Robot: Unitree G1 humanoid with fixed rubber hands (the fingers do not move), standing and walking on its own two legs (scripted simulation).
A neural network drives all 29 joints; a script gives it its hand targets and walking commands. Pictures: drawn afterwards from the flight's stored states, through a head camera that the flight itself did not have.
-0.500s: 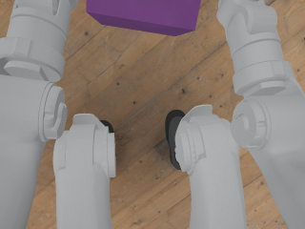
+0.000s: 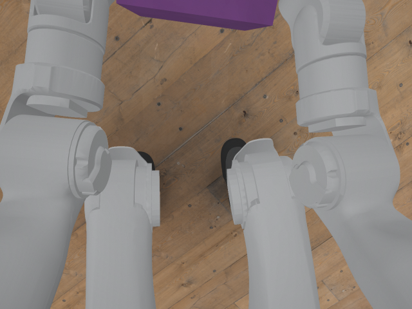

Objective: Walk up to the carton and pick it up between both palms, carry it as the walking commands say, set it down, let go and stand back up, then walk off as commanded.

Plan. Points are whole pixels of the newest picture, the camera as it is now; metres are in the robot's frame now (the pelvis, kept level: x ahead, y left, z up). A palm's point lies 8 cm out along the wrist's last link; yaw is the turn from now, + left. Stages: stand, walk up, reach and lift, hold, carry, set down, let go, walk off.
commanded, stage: reach and lift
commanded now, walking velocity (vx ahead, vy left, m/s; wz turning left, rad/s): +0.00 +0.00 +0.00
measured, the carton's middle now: out of the picture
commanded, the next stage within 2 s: none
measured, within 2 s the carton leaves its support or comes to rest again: neither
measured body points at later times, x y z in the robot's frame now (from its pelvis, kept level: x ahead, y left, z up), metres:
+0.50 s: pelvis -0.02 +0.00 +0.04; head +0.36 -0.01 +0.27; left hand +0.58 +0.10 -0.10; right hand +0.53 -0.16 -0.11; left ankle +0.11 +0.13 -0.37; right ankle +0.12 -0.13 -0.37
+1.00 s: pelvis -0.03 +0.01 +0.08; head +0.33 +0.00 +0.34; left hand +0.56 +0.10 -0.04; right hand +0.50 -0.17 -0.04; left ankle +0.11 +0.13 -0.37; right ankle +0.12 -0.13 -0.37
